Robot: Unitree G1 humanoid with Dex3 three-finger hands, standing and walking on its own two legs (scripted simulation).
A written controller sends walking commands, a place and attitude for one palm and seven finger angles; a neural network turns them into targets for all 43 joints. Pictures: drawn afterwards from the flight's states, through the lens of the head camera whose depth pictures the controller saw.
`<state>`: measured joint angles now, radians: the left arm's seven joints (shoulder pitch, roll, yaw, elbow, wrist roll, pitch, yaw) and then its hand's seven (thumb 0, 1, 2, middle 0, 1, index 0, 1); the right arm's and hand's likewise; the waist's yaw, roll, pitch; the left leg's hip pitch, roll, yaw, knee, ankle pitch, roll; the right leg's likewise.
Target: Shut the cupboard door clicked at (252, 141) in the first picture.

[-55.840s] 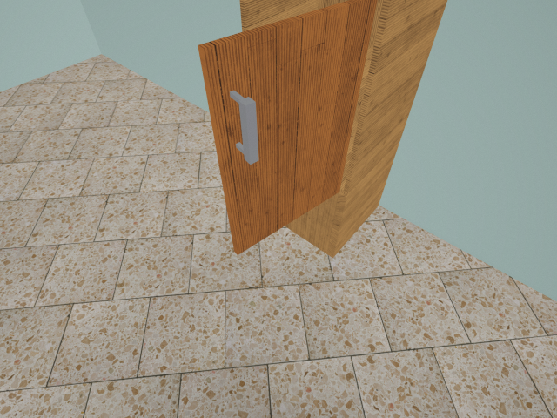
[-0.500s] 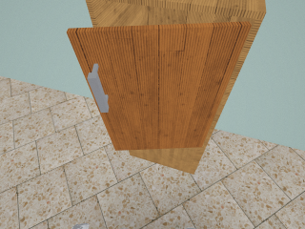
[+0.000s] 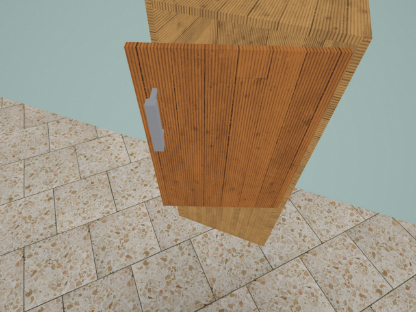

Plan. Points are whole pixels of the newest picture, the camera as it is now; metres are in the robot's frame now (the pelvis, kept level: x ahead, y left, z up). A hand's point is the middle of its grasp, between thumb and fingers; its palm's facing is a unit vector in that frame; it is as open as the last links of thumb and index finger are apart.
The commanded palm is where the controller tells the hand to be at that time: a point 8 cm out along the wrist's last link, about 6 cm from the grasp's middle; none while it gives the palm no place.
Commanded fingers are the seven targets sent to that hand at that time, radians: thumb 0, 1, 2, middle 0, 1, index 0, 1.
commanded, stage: come to a stop and stand still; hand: left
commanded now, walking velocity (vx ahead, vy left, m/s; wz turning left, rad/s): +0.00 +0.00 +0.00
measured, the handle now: (156, 120) +0.47 +0.16 +0.09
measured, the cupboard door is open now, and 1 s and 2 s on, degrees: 20 20 20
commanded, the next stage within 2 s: look again from close up in 0.38 s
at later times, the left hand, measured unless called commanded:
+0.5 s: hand out of the picture -0.01 +0.15 -0.17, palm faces +0.01 -0.99 -0.17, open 7.3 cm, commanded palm none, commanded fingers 0.00 0.90 0.90 -0.20 -0.30 -0.20 -0.30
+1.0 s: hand out of the picture +0.02 +0.18 -0.17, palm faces -0.01 -0.97 -0.22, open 7.4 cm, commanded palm none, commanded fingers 0.00 0.90 0.90 -0.20 -0.30 -0.20 -0.30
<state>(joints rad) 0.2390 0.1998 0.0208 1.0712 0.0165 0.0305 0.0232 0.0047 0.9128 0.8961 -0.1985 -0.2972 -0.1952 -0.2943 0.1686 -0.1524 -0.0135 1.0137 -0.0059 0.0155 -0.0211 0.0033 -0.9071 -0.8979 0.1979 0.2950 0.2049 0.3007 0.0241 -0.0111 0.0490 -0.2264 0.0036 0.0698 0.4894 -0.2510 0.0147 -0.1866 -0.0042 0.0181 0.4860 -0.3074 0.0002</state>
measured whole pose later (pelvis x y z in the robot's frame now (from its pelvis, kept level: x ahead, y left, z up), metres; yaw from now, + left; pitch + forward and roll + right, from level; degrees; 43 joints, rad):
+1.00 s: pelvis +0.01 +0.00 +0.00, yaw +0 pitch +0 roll +1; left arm 0.26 0.17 -0.02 1.08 0.01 -0.02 0.03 0.00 0.91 0.90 -0.20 -0.30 -0.20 -0.29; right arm 0.25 -0.19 0.01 1.08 -0.02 -0.03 -0.02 0.01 -0.92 -0.90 0.20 0.29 0.20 0.30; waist 0.00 0.01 0.03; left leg -0.21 0.00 0.08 0.47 -0.26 0.01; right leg -0.19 0.00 0.02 0.51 -0.32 0.00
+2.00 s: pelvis -0.03 -0.01 -0.05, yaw +2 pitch +9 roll -1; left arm 0.47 0.23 0.17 -0.13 -0.30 -0.32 -0.21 0.02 0.90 0.90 -0.85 -1.01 -0.85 -1.00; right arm 0.32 -0.24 0.01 0.57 0.02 -0.25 -0.07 0.02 -0.90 -0.90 0.20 0.30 0.21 0.30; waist 0.00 0.04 -0.10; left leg -0.69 0.03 0.00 0.96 -0.42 0.00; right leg -0.62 0.00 -0.07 0.94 -0.47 -0.02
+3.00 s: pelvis -0.02 -0.02 -0.02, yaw +3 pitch +0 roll +0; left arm 0.30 0.24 0.18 -0.16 -0.28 -0.08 -0.20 0.02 0.90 0.90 -1.30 -1.50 -1.30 -1.50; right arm 0.26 -0.25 0.05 0.59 0.04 -0.26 -0.07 0.01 -0.90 -0.90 0.20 0.30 0.20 0.30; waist 0.04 0.05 -0.05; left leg -0.37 0.02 0.00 0.68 -0.31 -0.01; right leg -0.31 0.01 -0.07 0.67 -0.36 -0.03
